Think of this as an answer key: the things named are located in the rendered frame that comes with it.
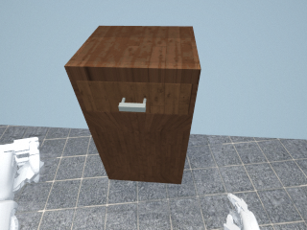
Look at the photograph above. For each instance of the robot right hand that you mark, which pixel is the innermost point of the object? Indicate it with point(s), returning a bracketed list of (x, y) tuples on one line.
[(244, 218)]

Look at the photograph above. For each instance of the handle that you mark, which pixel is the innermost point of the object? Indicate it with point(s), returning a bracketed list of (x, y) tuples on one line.
[(132, 107)]

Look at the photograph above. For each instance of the left robot forearm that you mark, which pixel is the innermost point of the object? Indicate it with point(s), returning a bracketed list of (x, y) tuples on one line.
[(8, 221)]

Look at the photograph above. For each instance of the drawer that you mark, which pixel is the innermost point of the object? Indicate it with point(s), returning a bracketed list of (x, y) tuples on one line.
[(161, 97)]

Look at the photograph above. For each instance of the cabinet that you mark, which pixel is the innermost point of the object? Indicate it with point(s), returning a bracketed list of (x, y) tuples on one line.
[(137, 146)]

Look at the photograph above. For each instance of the robot left hand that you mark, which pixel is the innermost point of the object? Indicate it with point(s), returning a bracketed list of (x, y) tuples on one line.
[(25, 154)]

